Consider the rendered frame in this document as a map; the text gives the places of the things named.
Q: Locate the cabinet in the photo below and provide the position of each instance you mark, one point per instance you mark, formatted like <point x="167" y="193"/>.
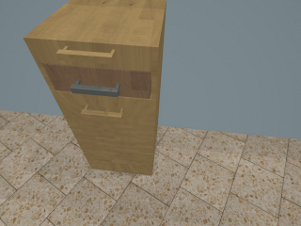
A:
<point x="133" y="31"/>

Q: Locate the drawer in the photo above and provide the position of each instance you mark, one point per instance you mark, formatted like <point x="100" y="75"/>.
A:
<point x="133" y="83"/>

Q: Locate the handle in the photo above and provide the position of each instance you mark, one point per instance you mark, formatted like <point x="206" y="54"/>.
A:
<point x="101" y="115"/>
<point x="95" y="90"/>
<point x="85" y="56"/>

